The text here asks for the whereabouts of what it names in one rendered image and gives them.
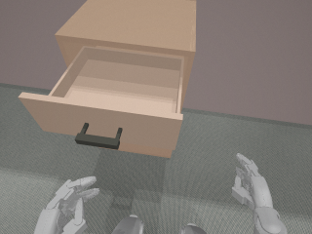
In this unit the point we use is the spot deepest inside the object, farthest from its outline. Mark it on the handle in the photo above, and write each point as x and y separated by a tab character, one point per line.
98	141

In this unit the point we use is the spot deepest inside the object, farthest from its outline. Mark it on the left robot thigh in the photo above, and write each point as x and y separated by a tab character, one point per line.
129	225

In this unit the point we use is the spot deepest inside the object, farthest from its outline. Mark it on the cabinet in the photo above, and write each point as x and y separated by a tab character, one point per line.
156	27

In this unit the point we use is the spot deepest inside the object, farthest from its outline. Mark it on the left robot hand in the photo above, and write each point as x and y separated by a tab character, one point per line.
54	218

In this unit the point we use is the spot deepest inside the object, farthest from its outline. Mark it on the right robot forearm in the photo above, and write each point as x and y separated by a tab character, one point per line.
267	221

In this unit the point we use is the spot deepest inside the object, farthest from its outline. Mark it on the drawer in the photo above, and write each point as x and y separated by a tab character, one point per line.
112	89

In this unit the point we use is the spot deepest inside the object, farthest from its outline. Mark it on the right robot hand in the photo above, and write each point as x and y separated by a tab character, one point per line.
256	192

